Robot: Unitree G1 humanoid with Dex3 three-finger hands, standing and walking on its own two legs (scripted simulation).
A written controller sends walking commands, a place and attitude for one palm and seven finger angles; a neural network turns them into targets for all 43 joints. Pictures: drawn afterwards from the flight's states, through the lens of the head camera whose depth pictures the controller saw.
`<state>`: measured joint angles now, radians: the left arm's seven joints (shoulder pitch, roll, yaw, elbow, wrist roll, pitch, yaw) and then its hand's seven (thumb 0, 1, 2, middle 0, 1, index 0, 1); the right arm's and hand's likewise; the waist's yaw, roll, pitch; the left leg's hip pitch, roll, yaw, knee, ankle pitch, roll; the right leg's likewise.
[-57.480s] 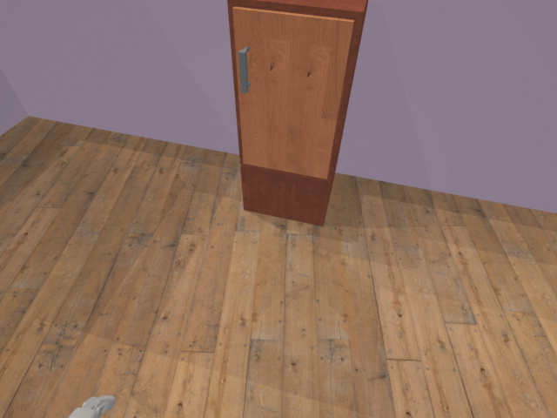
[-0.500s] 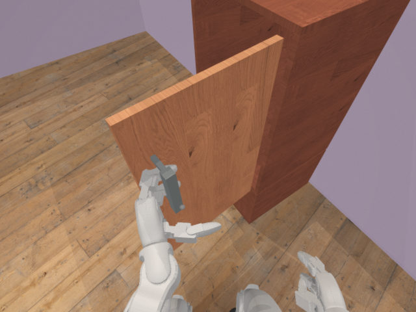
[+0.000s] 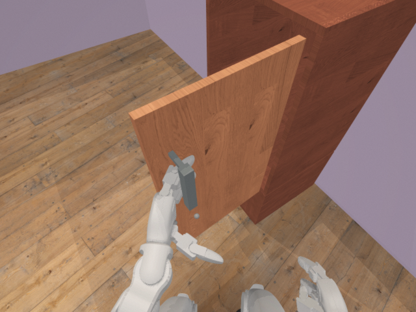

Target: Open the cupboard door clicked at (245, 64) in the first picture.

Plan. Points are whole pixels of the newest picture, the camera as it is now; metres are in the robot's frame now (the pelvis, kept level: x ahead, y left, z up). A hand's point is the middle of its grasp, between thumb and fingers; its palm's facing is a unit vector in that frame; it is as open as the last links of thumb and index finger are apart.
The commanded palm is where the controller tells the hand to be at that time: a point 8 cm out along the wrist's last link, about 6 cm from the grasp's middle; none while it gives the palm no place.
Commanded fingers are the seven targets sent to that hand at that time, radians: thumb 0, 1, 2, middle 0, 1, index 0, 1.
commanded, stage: slide the hand sideways off the handle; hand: left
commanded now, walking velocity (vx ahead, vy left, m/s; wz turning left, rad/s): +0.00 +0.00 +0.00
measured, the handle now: (182, 181) +0.35 +0.07 +0.05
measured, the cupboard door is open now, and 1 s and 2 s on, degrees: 93 96 96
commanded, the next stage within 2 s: draw the hand back to the body in 1.06 s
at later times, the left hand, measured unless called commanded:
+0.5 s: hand (184, 236) +0.24 +0.06 +0.05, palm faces -0.14 -0.99 +0.00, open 16.3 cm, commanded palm +0.22 +0.11 +0.05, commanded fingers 0.00 -0.50 0.30 -0.15 -0.30 -0.15 -0.30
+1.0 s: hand (160, 255) +0.21 +0.09 +0.05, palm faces -0.10 -1.00 -0.02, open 16.3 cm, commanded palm +0.17 +0.16 +0.05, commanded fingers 0.00 -0.50 0.30 -0.15 -0.30 -0.15 -0.30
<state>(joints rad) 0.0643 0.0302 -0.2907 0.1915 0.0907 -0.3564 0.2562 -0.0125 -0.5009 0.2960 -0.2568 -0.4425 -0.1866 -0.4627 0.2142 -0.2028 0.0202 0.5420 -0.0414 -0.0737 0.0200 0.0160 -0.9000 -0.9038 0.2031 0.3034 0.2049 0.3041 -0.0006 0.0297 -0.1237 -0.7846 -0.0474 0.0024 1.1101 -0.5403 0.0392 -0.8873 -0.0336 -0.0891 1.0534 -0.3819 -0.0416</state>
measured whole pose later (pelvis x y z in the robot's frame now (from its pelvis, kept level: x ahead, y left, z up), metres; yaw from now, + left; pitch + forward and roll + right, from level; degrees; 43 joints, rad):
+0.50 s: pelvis +0.03 +0.01 -0.01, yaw -1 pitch +15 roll -1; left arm 0.43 0.08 -0.30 -0.18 0.03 -0.31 0.08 -0.01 -0.50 0.30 -0.15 -0.30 -0.17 -0.31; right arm 0.23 -0.20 0.03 0.39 -0.01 -0.06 0.02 0.02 -0.90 -0.90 0.20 0.30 0.20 0.30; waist 0.01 0.03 -0.13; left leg -0.81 -0.04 0.02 1.17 -0.62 0.05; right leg -0.93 -0.02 -0.07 1.13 -0.46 -0.03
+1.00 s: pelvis +0.03 -0.01 -0.02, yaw -1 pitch +16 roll -1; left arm 0.63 0.15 -0.12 -0.31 -0.11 -0.37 -0.10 -0.01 -0.50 0.30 -0.15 -0.30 -0.15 -0.30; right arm 0.24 -0.22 0.00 0.37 0.01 -0.08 -0.01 0.02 -0.90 -0.90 0.20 0.30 0.20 0.30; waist 0.00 0.03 -0.16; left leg -0.86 -0.02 -0.01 1.23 -0.64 0.02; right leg -0.98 -0.01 -0.10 1.17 -0.48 -0.06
